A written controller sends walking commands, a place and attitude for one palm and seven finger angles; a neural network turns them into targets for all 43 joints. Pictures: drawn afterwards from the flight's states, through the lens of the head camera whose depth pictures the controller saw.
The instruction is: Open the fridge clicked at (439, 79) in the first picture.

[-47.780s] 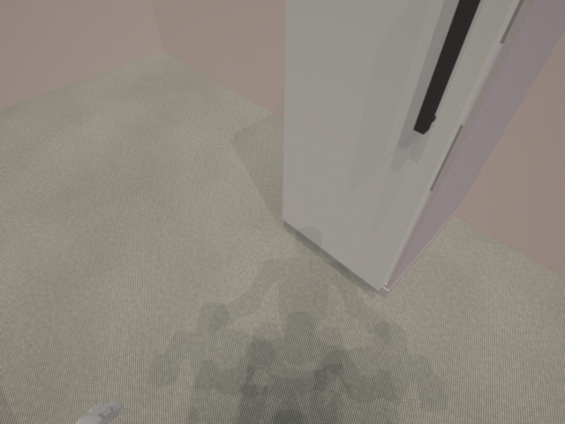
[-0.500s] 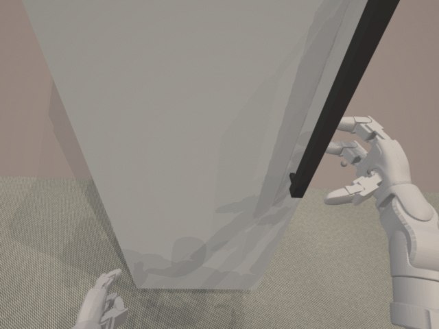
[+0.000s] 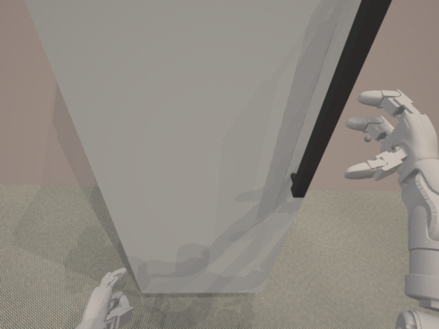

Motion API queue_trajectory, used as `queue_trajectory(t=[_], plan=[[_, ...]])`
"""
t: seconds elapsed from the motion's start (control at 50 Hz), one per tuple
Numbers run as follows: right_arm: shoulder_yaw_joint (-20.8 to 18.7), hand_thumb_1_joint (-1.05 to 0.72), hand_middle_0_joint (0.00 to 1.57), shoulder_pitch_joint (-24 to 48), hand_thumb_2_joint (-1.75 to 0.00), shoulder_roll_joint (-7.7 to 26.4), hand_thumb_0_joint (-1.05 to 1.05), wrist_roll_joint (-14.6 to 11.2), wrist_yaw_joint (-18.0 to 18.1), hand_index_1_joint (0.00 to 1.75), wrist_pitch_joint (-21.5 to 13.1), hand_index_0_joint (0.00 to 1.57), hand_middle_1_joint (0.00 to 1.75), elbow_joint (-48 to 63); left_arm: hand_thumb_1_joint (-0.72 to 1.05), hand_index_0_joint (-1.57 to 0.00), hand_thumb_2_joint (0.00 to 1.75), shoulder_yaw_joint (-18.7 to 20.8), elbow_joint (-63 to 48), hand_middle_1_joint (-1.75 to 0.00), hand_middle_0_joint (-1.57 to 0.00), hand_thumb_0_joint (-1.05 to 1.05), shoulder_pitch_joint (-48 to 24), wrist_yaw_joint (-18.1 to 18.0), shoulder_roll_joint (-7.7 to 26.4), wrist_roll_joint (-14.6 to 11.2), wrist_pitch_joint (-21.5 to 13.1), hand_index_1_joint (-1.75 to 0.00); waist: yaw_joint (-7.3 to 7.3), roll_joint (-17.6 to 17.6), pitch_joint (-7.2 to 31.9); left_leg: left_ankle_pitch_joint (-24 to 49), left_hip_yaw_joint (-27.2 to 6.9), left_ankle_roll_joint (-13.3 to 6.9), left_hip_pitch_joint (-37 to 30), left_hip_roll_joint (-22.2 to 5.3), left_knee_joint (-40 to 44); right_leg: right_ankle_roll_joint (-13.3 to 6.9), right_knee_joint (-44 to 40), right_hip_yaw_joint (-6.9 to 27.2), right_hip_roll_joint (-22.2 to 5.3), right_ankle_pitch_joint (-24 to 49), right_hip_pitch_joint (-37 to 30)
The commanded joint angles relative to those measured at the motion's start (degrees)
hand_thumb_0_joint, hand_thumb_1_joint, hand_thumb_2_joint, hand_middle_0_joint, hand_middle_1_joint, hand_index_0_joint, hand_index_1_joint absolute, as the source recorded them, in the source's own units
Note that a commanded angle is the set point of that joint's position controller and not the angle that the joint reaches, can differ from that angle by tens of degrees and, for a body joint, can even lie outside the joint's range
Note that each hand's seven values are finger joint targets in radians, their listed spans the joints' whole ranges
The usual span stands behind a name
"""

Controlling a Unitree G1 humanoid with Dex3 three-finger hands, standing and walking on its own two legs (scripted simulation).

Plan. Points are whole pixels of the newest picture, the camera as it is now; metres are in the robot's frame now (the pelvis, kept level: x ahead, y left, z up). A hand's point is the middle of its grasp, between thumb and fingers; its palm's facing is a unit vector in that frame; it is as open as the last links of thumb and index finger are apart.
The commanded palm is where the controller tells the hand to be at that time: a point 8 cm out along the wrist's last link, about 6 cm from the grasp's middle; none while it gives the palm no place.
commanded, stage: move the hooked fingers beside the handle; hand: right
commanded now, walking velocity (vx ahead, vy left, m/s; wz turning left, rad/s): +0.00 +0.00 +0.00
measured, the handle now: (328, 100) +0.42 -0.15 +0.26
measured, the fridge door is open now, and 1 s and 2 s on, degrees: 0 0 0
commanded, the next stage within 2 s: feel for the door with the fingertips in 0.80 s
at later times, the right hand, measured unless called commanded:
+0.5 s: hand (357, 163) +0.36 -0.21 +0.17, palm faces -0.03 +1.00 -0.06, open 14.0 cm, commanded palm +0.33 -0.26 +0.20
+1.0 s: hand (349, 147) +0.36 -0.18 +0.21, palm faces -0.06 +1.00 -0.03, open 13.9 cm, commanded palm +0.34 -0.24 +0.20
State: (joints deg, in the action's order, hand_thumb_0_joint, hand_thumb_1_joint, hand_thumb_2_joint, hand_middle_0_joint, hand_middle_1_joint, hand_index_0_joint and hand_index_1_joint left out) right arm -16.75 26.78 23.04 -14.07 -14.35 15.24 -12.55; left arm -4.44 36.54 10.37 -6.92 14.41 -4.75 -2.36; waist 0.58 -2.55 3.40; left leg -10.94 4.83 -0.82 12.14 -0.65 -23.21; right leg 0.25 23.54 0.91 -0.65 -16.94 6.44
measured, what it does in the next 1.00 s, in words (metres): stands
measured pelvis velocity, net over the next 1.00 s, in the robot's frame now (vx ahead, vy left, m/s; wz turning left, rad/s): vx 0.01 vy -0.01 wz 0.01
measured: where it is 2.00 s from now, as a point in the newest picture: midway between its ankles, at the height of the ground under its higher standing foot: outside the picture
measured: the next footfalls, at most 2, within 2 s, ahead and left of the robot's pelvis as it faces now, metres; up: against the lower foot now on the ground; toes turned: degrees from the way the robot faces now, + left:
none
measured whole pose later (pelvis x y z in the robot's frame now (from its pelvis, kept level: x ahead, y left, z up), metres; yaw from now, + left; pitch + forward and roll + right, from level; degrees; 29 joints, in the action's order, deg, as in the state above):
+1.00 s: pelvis +0.01 -0.01 +0.00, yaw +1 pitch +0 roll +1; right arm -14.2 20.7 17.7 -14.6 -12.9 14.6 -4.9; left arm -3.9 35.6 11.8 -6.0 13.7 -4.1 -2.5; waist 0.9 -2.8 3.8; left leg -11.7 3.8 0.0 12.3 -1.2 -23.8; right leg -0.5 23.2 0.0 0.0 -17.6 5.9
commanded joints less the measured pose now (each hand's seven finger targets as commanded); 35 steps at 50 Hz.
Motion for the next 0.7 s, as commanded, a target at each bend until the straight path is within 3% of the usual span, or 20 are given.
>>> queue_trajectory(t=[0.0,0.06,0.1,0.12,0.14,0.16,0.2,0.26,0.32,0.36,0.4,0.42,0.48,0.5,0.52,0.54,0.58,0.6,0.64,0.68], plan=[[-0.57,0.50,0.30,12.04,-0.30,8.67,0.00,-0.26,-3.01,1.20,4.68,0.30,1.20,-3.29,0.90,-0.20,0.90,3.27,-8.61,-0.30,-0.20,0.00,-6.01,0.13,8.96,-0.42,-0.76,-0.30,-0.24,2.96,4.16,7.61,-1.12,-0.50,-5.45,0.02,2.40,-1.35,-3.05,-0.32,0.64,10.84,6.54],[-0.40,0.50,0.30,17.79,-0.30,9.07,0.00,-1.37,-4.31,1.20,2.19,0.30,1.20,6.89,0.90,-0.20,0.90,3.60,-11.49,-0.30,-0.20,0.00,-6.74,0.24,8.44,-0.40,-1.52,-0.30,-0.38,4.51,13.29,12.11,-1.54,-0.39,-8.42,-0.15,0.33,-1.98,-1.24,-0.06,0.82,14.41,3.46],[-1.86,0.50,0.30,24.13,-0.30,11.27,0.00,-2.16,-3.21,1.20,-2.91,0.30,1.20,17.29,0.90,-0.20,0.90,3.57,-12.48,-0.30,-0.20,0.00,-7.18,0.05,7.43,-0.08,-2.91,-0.30,-0.45,1.79,18.04,15.34,-1.79,-0.72,-10.05,-0.08,-0.69,-2.02,-0.44,0.02,0.82,18.33,-0.53],[-4.96,0.50,0.30,27.77,-0.30,14.52,0.00,-2.31,-2.13,1.20,-5.60,0.30,1.20,22.71,0.90,-0.20,0.90,3.53,-12.62,-0.30,-0.20,0.00,-7.18,-0.03,7.10,0.13,-3.75,-0.30,0.00,0.32,21.75,17.14,-2.06,-0.88,-11.87,-0.04,-0.76,-1.90,-0.57,0.40,1.06,20.72,-2.30],[-5.54,0.50,0.30,28.77,-0.30,14.31,0.00,-2.53,-1.27,1.20,-7.49,0.30,1.20,24.11,0.90,-0.20,0.90,3.04,-12.22,-0.30,-0.20,0.00,-7.09,-0.19,6.62,0.42,-4.41,-0.30,0.01,-0.13,22.77,18.64,-2.11,-0.89,-12.45,0.02,-1.19,-1.82,-0.45,0.38,1.28,22.42,-3.06],[-8.04,0.50,0.30,29.75,-0.30,16.62,0.00,-2.47,-0.14,1.20,-9.23,0.30,1.20,25.37,0.90,-0.20,0.90,3.06,-11.42,-0.30,-0.20,0.00,-6.49,-0.33,6.59,0.69,-4.92,-0.30,0.13,-0.81,23.64,20.20,-2.08,-0.93,-13.26,0.09,-1.22,-1.61,-0.45,0.43,1.21,24.03,-3.71],[-10.02,0.50,0.30,27.13,-0.30,18.97,0.00,-1.23,1.59,1.20,-10.45,0.30,1.20,24.44,0.90,-0.20,0.90,3.01,-10.08,-0.30,-0.20,0.00,-5.87,-0.24,6.80,1.04,-5.31,-0.30,0.75,-3.46,21.89,21.13,-1.86,-1.21,-13.60,-0.03,-1.28,-1.18,-0.79,0.19,0.98,25.83,-3.18],[-5.28,0.50,0.30,21.12,-0.30,12.04,0.00,0.06,2.04,1.20,-5.95,0.30,1.20,14.62,0.90,-0.20,0.90,2.75,-8.44,-0.30,-0.20,0.00,-6.06,0.09,6.49,0.77,-4.49,-0.30,0.51,-3.83,12.42,18.28,-1.31,-1.24,-10.73,0.00,0.33,-0.75,-2.66,-0.21,0.74,22.51,0.77],[-2.43,0.50,0.30,9.08,-0.30,8.44,0.00,-0.07,-0.31,1.20,2.52,0.30,1.20,-0.04,0.90,-0.20,0.90,2.99,-7.75,-0.30,-0.20,0.00,-5.37,0.52,8.06,-0.11,-1.63,-0.30,0.63,2.60,3.37,12.37,-0.79,-0.70,-7.45,0.07,1.86,-1.01,-3.96,-0.51,0.27,15.22,6.72],[-1.30,0.50,0.30,7.63,-0.30,7.76,0.00,-0.63,-2.44,1.20,6.10,0.30,1.20,-1.76,0.90,-0.20,0.90,3.30,-9.04,-0.30,-0.20,0.00,-5.99,0.70,8.86,-0.57,-0.47,-0.30,0.45,5.15,2.92,10.25,-0.81,-0.39,-6.12,0.17,2.03,-1.25,-3.76,-0.47,0.33,12.55,7.49],[-2.62,0.50,0.30,8.72,-0.30,9.81,0.00,-0.84,-3.31,1.20,5.65,0.30,1.20,2.65,0.90,-0.20,0.90,3.74,-10.47,-0.30,-0.20,0.00,-6.37,0.85,9.20,-0.52,-0.07,-0.30,0.62,5.83,7.02,11.33,-0.95,-0.42,-7.17,0.09,1.25,-1.59,-2.81,-0.60,0.35,14.02,5.79],[-2.35,0.50,0.30,12.26,-0.30,9.64,0.00,-1.13,-3.28,1.20,3.84,0.30,1.20,9.69,0.90,-0.20,0.90,3.77,-11.94,-0.30,-0.20,0.00,-7.03,0.96,8.48,-0.41,-0.65,-0.30,0.68,4.67,11.40,13.71,-1.22,-0.51,-8.77,-0.14,0.49,-1.81,-2.21,-0.28,0.55,16.39,3.99],[-5.81,0.50,0.30,21.84,-0.30,12.90,0.00,-2.24,-1.49,1.20,-4.38,0.30,1.20,27.67,0.90,-0.20,0.90,3.55,-13.59,-0.30,-0.20,0.00,-7.30,0.65,6.47,0.39,-3.33,-0.30,0.80,1.27,22.21,21.88,-1.66,-0.99,-13.03,0.12,-1.76,-1.71,-0.18,0.18,1.01,25.56,-2.84],[-7.46,0.50,0.30,22.51,-0.30,15.63,0.00,-2.33,-0.58,1.20,-7.13,0.30,1.20,32.18,0.90,-0.20,0.90,3.30,-13.41,-0.30,-0.20,0.00,-7.21,0.56,6.22,0.50,-4.07,-0.30,0.79,-0.92,23.28,22.40,-1.85,-1.06,-13.20,0.26,-2.17,-1.44,0.26,0.12,0.92,26.78,-4.44],[-8.46,0.50,0.30,23.12,-0.30,15.48,0.00,-2.57,0.15,1.20,-8.96,0.30,1.20,32.70,0.90,-0.20,0.90,3.08,-12.56,-0.30,-0.20,0.00,-6.84,0.28,6.06,0.81,-4.65,-0.30,0.55,-1.75,23.87,23.36,-1.77,-1.10,-13.43,0.37,-1.96,-1.24,-0.03,0.30,1.20,28.36,-4.99],[-7.72,0.50,0.30,23.98,-0.30,14.72,0.00,-2.17,0.67,1.20,-10.02,0.30,1.20,32.07,0.90,-0.20,0.90,2.91,-11.55,-0.30,-0.20,0.00,-6.42,0.05,5.93,0.90,-5.14,-0.30,0.04,-3.22,23.02,23.10,-1.59,-1.10,-12.57,0.37,-1.78,-0.89,-0.21,0.16,1.04,28.88,-5.42],[-5.43,0.50,0.30,25.73,-0.30,12.57,0.00,-1.45,1.32,1.20,-9.24,0.30,1.20,25.78,0.90,-0.20,0.90,2.66,-9.02,-0.30,-0.20,0.00,-6.28,-0.28,6.09,0.94,-5.45,-0.30,-0.91,-3.88,16.82,19.96,-1.07,-0.97,-9.54,0.43,-0.32,-0.66,-1.24,0.21,0.85,25.45,-3.66],[-5.31,0.50,0.30,23.18,-0.30,12.96,0.00,-0.62,1.38,1.20,-7.44,0.30,1.20,21.03,0.90,-0.20,0.90,2.84,-8.16,-0.30,-0.20,0.00,-6.14,-0.31,6.66,0.82,-5.06,-0.30,-0.61,-3.73,13.57,17.10,-1.22,-1.09,-8.18,0.34,0.45,-0.89,-1.60,0.06,0.67,22.62,-2.03],[-1.05,0.50,0.30,21.77,-0.30,9.10,0.00,0.23,0.86,1.20,-1.99,0.30,1.20,10.15,0.90,-0.20,0.90,2.36,-6.79,-0.30,-0.20,0.00,-6.57,-0.67,7.00,0.35,-3.67,-0.30,-1.38,-3.61,4.10,9.40,-1.08,-0.76,-4.00,0.19,2.31,-0.83,-3.21,0.17,0.84,14.36,2.97],[2.25,0.50,0.30,18.06,-0.30,6.05,0.00,0.61,-0.55,1.20,3.07,0.30,1.20,2.21,0.90,-0.20,0.90,2.36,-6.79,-0.30,-0.20,0.00,-6.53,-0.50,7.66,-0.13,-2.26,-0.30,-1.25,-1.85,0.41,4.94,-0.79,-0.82,-2.03,0.13,2.89,-0.92,-3.70,0.58,0.67,10.13,5.53]])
